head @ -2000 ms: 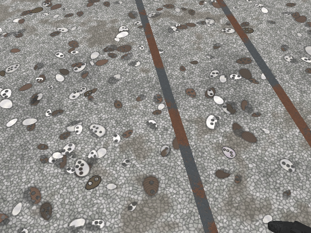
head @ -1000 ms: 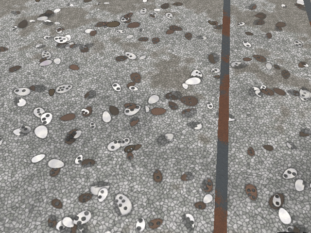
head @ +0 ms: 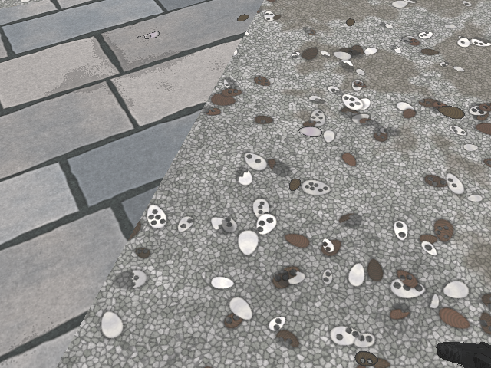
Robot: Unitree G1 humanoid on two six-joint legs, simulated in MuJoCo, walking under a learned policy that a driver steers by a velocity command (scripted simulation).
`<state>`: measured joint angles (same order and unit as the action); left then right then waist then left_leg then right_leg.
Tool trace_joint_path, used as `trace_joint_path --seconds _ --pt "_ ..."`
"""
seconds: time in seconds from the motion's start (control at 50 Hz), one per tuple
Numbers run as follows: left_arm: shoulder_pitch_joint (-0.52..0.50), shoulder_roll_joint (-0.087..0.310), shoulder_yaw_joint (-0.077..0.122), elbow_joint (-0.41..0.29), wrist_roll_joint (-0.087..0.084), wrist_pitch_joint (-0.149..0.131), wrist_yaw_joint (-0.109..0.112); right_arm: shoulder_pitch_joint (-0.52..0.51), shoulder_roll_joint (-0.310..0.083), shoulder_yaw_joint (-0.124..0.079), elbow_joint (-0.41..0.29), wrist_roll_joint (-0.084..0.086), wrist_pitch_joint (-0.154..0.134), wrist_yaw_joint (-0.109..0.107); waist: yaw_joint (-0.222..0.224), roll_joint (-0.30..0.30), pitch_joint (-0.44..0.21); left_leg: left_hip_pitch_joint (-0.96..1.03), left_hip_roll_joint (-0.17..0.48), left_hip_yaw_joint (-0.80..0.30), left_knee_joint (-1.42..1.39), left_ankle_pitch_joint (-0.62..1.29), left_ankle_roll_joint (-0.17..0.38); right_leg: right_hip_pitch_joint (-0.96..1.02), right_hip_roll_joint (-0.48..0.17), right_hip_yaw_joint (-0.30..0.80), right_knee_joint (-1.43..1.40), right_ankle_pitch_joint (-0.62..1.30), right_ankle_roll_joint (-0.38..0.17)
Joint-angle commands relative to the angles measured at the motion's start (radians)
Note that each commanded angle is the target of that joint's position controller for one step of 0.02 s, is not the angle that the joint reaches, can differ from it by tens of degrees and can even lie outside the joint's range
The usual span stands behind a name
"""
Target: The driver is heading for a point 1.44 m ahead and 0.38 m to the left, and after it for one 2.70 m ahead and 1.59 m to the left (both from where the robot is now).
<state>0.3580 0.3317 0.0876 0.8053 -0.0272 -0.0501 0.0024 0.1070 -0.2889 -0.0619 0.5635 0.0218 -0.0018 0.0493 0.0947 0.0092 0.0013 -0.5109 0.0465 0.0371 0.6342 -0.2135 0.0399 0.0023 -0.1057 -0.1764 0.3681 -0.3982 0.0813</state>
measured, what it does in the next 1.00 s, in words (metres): walks ahead: left foot, then right foot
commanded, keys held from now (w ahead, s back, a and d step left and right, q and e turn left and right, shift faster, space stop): w+q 0.02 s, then w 0.72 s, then w+q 0.26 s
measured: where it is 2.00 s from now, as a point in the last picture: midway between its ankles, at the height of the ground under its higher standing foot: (200, 172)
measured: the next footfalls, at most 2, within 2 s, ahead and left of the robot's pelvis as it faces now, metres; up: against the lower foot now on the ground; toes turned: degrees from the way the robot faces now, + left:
left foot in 0.02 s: +0.13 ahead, +0.12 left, +0.00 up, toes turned +3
right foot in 0.54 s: +0.50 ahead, -0.06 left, +0.00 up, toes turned +5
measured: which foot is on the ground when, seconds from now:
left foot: up 0.00-0.00, down 0.02-0.56, up 0.58-1.00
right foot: down 0.00-0.02, up 0.04-0.52, down 0.54-1.00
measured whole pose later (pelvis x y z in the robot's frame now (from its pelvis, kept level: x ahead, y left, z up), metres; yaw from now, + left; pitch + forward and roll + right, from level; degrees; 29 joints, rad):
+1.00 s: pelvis +0.56 +0.06 +0.01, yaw +12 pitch +2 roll -3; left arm 0.31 0.30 0.06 0.84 -0.01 -0.07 -0.01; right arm 0.12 -0.26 -0.03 0.70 0.02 -0.05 0.04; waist 0.07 0.03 0.02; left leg -0.62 0.07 -0.02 0.59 0.03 0.03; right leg 0.07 0.04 -0.13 0.21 -0.31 -0.02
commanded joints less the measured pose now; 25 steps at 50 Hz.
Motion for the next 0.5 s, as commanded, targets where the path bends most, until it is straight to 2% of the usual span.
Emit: trace_joint_path --seconds 0.02,0.04,0.06,0.08,0.1,0.12,0.14,0.16,0.2,0.26,0.3,0.34,0.4,0.44,0.48,0.5 --pt "-0.048 0.14 0.028 -0.065 0.005 -0.01 0.007 0.276 -0.193 -0.093 0.013 0.004 -0.006 -0.015 -0.211 -0.033 -0.143 0.527 -0.088 0.021 -0.098 0.02 0.095 -0.238 -0.107 -0.019 0.389 0.663 -0.12" --pt "-0.028 0.023 -0.016 -0.141 0.054 -0.027 0.003 0.345 -0.329 -0.116 0.014 0.008 -0.009 -0.032 -0.183 0.285 -0.206 0.833 0.205 -0.522 -0.189 -0.103 0.255 -0.686 0.034 -0.013 0.797 0.013 -0.038" --pt "-0.076 0.052 -0.018 -0.15 0.029 -0.06 -0.001 0.364 -0.285 -0.092 -0.007 0.007 -0.031 -0.026 -0.215 0.25 -0.344 0.88 0.308 -0.86 -0.365 -0.257 0.343 -0.827 0.101 0.22 0.967 -0.173 -0.043" --pt "-0.139 0.128 0.002 -0.162 -0.015 -0.076 -0.01 0.332 -0.212 -0.067 0.009 -0.004 -0.048 -0.019 -0.221 0.161 -0.221 0.815 0.296 -0.717 -0.367 -0.205 0.301 -0.914 0.046 0.243 0.999 -0.089 -0.066" --pt "-0.154 0.12 -0.004 -0.16 -0.013 -0.084 -0.011 0.293 -0.179 -0.055 0.014 -0.007 -0.055 -0.019 -0.193 0.128 -0.152 0.702 0.258 -0.59 -0.349 -0.134 0.269 -0.892 0.006 0.231 0.946 -0.011 -0.088" --pt "-0.157 0.114 -0.003 -0.147 0.013 -0.083 -0.007 0.225 -0.147 -0.043 0.011 -0.009 -0.055 -0.02 -0.156 0.067 -0.097 0.576 0.217 -0.487 -0.349 -0.035 0.24 -0.831 -0.028 0.231 0.87 0.054 -0.088" --pt "-0.141 0.113 0.001 -0.138 0.025 -0.075 -0.008 0.172 -0.12 -0.03 0.005 -0.019 -0.058 -0.022 -0.117 0.082 -0.066 0.477 0.18 -0.416 -0.373 0.065 0.223 -0.757 -0.049 0.238 0.807 0.105 -0.087" --pt "-0.124 0.106 0.0 -0.128 0.025 -0.064 -0.013 0.144 -0.114 -0.027 0.004 -0.025 -0.061 -0.024 -0.094 0.097 -0.054 0.42 0.164 -0.382 -0.399 0.128 0.221 -0.71 -0.052 0.233 0.782 0.139 -0.08" --pt "-0.111 0.081 -0.005 -0.112 0.031 -0.045 -0.016 0.139 -0.122 -0.027 0.024 -0.024 -0.074 -0.032 -0.077 0.072 -0.04 0.374 0.151 -0.31 -0.43 0.258 0.229 -0.688 -0.039 0.215 0.726 0.193 -0.058" --pt "-0.204 0.044 -0.019 -0.132 0.037 -0.039 -0.016 0.173 -0.133 -0.028 0.066 -0.018 -0.079 -0.045 -0.099 0.041 0.008 0.369 0.124 -0.222 -0.453 0.348 0.207 -0.717 -0.025 0.207 0.541 0.353 -0.035" --pt "-0.275 0.021 -0.029 -0.146 0.03 -0.045 -0.024 0.2 -0.139 -0.028 0.091 -0.014 -0.078 -0.051 -0.125 0.05 0.027 0.362 0.098 -0.173 -0.459 0.334 0.178 -0.679 0.002 0.192 0.388 0.475 -0.039" --pt "-0.352 0.006 -0.038 -0.164 0.02 -0.051 -0.035 0.244 -0.151 -0.03 0.119 -0.009 -0.078 -0.055 -0.158 0.05 0.052 0.367 0.104 -0.166 -0.475 0.262 0.168 -0.644 0.027 0.176 0.276 0.556 -0.049" --pt "-0.424 0.014 -0.037 -0.19 0.013 -0.058 -0.052 0.297 -0.159 -0.034 0.158 -0.003 -0.072 -0.055 -0.18 0.046 0.085 0.457 0.147 -0.188 -0.454 0.249 0.168 -0.663 0.044 0.186 0.183 0.55 -0.078" --pt "-0.437 0.025 -0.034 -0.203 0.015 -0.062 -0.063 0.314 -0.163 -0.038 0.178 -0.002 -0.062 -0.058 -0.172 0.052 0.086 0.54 0.179 -0.201 -0.41 0.312 0.156 -0.679 0.051 0.191 0.145 0.483 -0.106" --pt "-0.399 0.042 -0.027 -0.199 0.018 -0.063 -0.066 0.311 -0.174 -0.042 0.188 -0.002 -0.052 -0.063 -0.145 0.072 0.057 0.594 0.187 -0.199 -0.342 0.485 0.135 -0.614 0.078 0.169 0.129 0.392 -0.135" --pt "-0.345 0.062 -0.016 -0.189 0.021 -0.063 -0.062 0.302 -0.185 -0.044 0.188 -0.004 -0.047 -0.065 -0.113 0.092 0.011 0.607 0.175 -0.191 -0.268 0.672 0.123 -0.522 0.111 0.14 0.134 0.344 -0.154"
